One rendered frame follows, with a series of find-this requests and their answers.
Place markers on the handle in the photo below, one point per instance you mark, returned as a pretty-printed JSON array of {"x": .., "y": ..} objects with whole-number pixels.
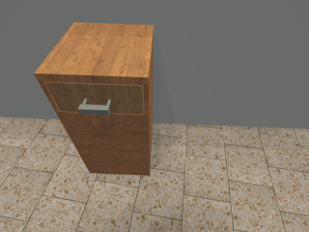
[{"x": 94, "y": 109}]

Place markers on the cabinet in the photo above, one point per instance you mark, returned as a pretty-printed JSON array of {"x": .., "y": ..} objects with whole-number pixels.
[{"x": 106, "y": 53}]

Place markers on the drawer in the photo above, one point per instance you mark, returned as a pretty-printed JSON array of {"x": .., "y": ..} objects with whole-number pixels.
[{"x": 125, "y": 98}]

